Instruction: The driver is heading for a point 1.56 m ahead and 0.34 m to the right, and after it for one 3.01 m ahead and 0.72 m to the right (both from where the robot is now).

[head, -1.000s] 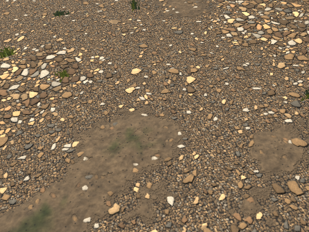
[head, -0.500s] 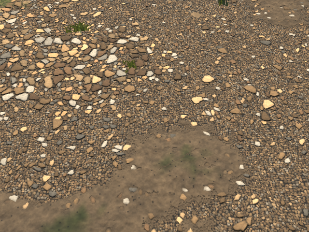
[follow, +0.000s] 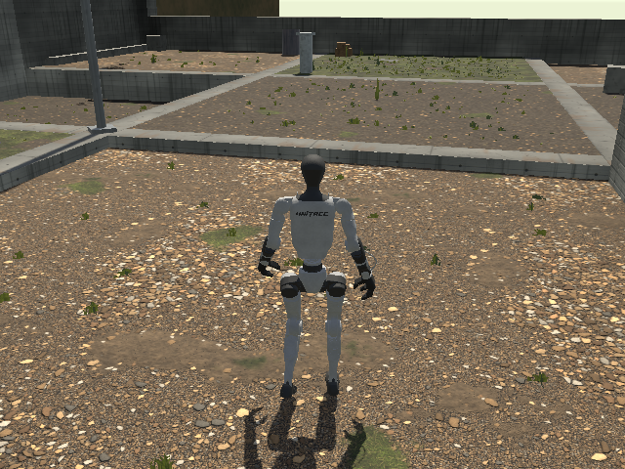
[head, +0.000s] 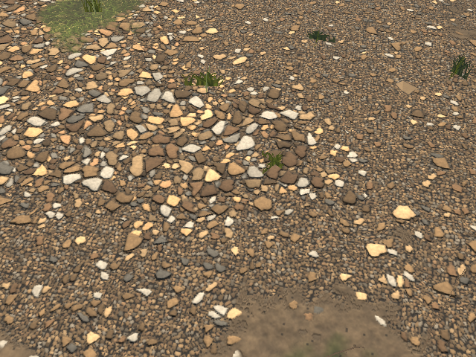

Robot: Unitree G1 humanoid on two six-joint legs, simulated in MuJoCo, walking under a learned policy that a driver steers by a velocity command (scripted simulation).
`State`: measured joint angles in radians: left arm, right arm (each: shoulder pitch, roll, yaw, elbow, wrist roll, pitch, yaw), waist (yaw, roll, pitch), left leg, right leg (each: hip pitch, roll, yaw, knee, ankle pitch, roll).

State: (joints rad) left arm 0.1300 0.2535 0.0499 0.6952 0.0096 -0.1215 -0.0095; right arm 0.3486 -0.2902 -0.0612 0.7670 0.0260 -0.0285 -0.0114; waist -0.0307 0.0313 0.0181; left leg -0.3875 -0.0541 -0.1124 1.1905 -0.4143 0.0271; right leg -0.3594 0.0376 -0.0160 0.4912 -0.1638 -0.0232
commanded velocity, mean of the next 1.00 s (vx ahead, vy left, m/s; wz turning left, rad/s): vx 0.12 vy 0.00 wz -0.17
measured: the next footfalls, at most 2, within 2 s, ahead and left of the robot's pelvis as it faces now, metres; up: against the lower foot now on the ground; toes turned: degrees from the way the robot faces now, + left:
left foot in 0.30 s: +0.28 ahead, +0.14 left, +0.00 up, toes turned +2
right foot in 0.70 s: +0.20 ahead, -0.10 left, +0.00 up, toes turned -9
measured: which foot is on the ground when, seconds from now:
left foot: up 0.00-0.28, down 0.30-0.70, up 0.72-1.00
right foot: down 0.00-0.32, up 0.34-0.68, down 0.70-1.00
